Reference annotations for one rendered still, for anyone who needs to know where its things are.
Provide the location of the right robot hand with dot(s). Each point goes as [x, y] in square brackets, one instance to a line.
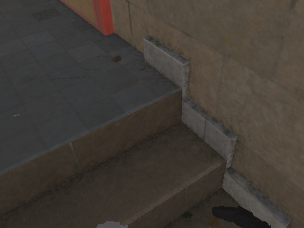
[240, 216]

